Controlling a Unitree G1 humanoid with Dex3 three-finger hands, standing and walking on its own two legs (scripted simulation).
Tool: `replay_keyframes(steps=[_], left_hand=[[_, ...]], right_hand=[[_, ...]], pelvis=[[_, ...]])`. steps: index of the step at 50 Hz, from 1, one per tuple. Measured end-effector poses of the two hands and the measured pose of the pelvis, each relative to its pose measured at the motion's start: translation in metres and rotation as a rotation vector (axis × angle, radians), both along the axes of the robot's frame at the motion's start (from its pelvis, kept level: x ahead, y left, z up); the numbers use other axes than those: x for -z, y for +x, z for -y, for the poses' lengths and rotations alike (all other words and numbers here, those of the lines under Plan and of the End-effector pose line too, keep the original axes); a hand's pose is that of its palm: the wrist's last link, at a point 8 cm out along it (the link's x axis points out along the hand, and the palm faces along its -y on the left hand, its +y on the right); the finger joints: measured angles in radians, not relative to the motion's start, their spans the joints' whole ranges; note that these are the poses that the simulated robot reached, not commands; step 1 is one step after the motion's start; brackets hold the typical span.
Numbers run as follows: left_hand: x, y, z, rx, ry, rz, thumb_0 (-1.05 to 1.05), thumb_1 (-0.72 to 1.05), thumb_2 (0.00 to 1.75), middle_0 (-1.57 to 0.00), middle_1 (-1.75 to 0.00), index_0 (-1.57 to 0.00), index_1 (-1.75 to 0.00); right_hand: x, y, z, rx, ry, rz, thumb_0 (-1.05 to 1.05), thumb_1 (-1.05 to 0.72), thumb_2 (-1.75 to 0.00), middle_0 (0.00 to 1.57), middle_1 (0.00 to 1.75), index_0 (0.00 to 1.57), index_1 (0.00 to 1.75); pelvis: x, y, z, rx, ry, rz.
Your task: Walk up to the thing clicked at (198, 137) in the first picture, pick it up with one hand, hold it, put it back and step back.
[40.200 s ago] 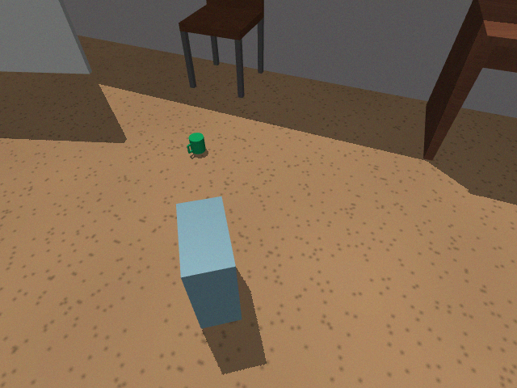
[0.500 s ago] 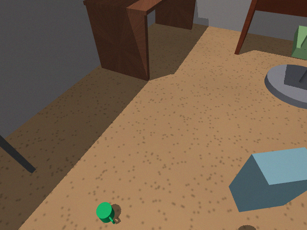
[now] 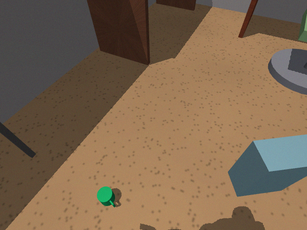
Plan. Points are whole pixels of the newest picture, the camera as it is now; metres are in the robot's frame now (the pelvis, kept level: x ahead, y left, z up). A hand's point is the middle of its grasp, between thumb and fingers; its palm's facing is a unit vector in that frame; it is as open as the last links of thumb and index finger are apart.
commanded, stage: walk up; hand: left
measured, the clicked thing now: (108, 198) +0.40 +0.29 -0.73
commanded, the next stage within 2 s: none
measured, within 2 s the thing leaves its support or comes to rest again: neither
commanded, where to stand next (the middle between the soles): +0.03 +0.00 m, yaw -1 degrees
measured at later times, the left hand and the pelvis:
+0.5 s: hand out of the picture +0.02 +0.30 -0.17, palm faces -0.11 -0.92 -0.37, open 7.4 cm; pelvis -0.10 +0.04 -0.01, yaw -3 degrees
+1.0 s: hand out of the picture -0.11 +0.29 -0.16, palm faces -0.01 -0.93 -0.37, open 7.4 cm; pelvis -0.25 +0.03 -0.02, yaw +0 degrees
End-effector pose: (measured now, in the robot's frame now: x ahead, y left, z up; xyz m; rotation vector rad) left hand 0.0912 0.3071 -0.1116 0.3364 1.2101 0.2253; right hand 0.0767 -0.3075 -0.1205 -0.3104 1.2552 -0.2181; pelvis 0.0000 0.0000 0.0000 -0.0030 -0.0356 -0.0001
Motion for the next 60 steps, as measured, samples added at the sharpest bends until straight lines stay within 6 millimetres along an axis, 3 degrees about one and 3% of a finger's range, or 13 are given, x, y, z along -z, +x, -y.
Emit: replay_keyframes(steps=[5,10,15,23,30,35,42,47,53,60], left_hand=[[0.008,-0.001,-0.018,0.033,0.019,0.014,0.01,0.91,0.9,-0.21,-0.3,-0.2,-0.3],[0.026,0.004,-0.04,0.063,0.009,0.065,0.01,0.91,0.9,-0.21,-0.3,-0.2,-0.3],[0.027,-0.011,-0.043,0.069,-0.004,0.051,0.01,0.91,0.9,-0.2,-0.3,-0.2,-0.3],[0.025,-0.061,-0.042,0.094,-0.007,-0.012,0.01,0.91,0.9,-0.2,-0.3,-0.2,-0.3],[0.02,-0.103,-0.031,0.11,0.032,-0.006,0.01,0.91,0.9,-0.2,-0.3,-0.2,-0.3],[0.003,-0.141,-0.018,0.096,0.035,0.015,0.01,0.91,0.9,-0.2,-0.3,-0.2,-0.3],[-0.008,-0.168,-0.016,0.077,0.048,0.094,0.01,0.91,0.9,-0.21,-0.3,-0.21,-0.3],[0.007,-0.19,-0.026,0.066,0.021,0.157,0.01,0.91,0.9,-0.21,-0.3,-0.21,-0.3],[0.016,-0.239,-0.028,0.031,-0.015,0.097,0.01,0.91,0.9,-0.2,-0.3,-0.2,-0.3],[0.017,-0.306,-0.023,0.042,-0.022,0.018,0.01,0.91,0.9,-0.2,-0.3,-0.2,-0.3]], right_hand=[[0.0,-0.017,-0.002,0.0,-0.044,-0.011,0.0,-0.9,-0.9,0.2,0.3,0.2,0.3],[0.002,-0.055,-0.015,-0.006,-0.1,-0.046,0.0,-0.9,-0.9,0.2,0.3,0.2,0.3],[-0.008,-0.091,-0.035,0.01,-0.093,-0.087,0.0,-0.9,-0.9,0.21,0.3,0.2,0.3],[-0.011,-0.108,-0.043,0.028,-0.086,0.005,0.01,-0.9,-0.9,0.21,0.3,0.2,0.3],[0.008,-0.124,-0.024,0.022,-0.052,0.09,0.0,-0.9,-0.9,0.21,0.3,0.2,0.3],[0.008,-0.142,-0.014,0.032,-0.032,0.105,0.01,-0.9,-0.9,0.21,0.3,0.2,0.3],[0.004,-0.181,-0.012,-0.028,-0.056,0.08,0.01,-0.9,-0.9,0.21,0.3,0.2,0.3],[0.006,-0.215,-0.02,-0.076,-0.087,0.056,0.01,-0.9,-0.9,0.21,0.3,0.2,0.3],[-0.011,-0.259,-0.029,-0.074,-0.083,0.064,0.01,-0.9,-0.9,0.21,0.3,0.2,0.3],[-0.022,-0.288,-0.014,-0.059,-0.089,0.138,0.01,-0.9,-0.9,0.21,0.3,0.2,0.3]], pelvis=[[0.008,-0.022,-0.015,-0.002,0.011,-0.008],[0.023,-0.044,-0.037,-0.009,0.011,-0.017],[0.013,-0.061,-0.045,0.003,-0.011,-0.012],[0.01,-0.091,-0.047,0.049,-0.018,-0.013],[0.023,-0.128,-0.031,0.091,-0.006,0.002],[0.016,-0.154,-0.021,0.077,0.016,0.008],[0.013,-0.192,-0.022,0.032,0.025,-0.01],[0.025,-0.227,-0.029,-0.016,0.016,0.0],[0.015,-0.263,-0.029,-0.002,-0.002,0.017],[0.012,-0.295,-0.017,0.044,-0.012,0.012]])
